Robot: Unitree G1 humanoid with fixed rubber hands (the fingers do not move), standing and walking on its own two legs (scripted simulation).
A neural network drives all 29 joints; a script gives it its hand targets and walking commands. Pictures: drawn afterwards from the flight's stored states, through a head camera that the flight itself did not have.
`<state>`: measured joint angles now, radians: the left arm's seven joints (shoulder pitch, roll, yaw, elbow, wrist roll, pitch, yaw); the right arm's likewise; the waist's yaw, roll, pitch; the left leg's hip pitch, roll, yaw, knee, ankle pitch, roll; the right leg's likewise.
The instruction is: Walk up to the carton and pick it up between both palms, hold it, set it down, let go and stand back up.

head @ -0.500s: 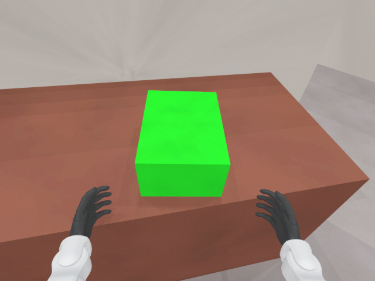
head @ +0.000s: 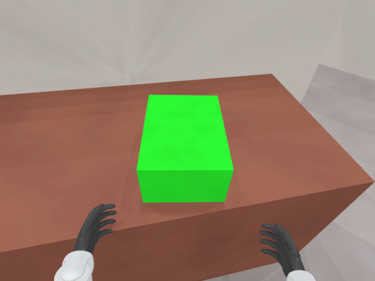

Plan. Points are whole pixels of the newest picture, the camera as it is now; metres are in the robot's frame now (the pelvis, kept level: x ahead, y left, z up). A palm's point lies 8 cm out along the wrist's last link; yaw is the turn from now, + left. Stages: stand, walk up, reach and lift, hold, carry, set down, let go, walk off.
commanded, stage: set down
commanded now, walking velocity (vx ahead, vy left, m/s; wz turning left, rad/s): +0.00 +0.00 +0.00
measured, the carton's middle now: (183, 144) +0.50 +0.05 +0.00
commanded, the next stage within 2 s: let go in 0.60 s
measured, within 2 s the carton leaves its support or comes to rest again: neither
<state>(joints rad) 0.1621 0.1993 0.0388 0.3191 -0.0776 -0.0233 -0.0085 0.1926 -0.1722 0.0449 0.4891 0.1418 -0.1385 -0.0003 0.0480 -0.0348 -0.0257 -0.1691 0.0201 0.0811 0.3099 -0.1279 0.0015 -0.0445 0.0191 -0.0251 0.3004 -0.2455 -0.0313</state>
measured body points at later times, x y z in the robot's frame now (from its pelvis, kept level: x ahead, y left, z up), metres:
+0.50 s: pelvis +0.00 -0.01 +0.00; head -0.03 -0.03 +0.45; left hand +0.22 +0.23 -0.01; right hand +0.19 -0.21 -0.08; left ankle +0.02 +0.12 -0.75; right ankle -0.05 -0.10 -0.75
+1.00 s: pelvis -0.01 -0.02 +0.00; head -0.05 -0.04 +0.45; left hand +0.23 +0.23 -0.01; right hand +0.17 -0.26 -0.09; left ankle +0.02 +0.12 -0.75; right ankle -0.05 -0.10 -0.75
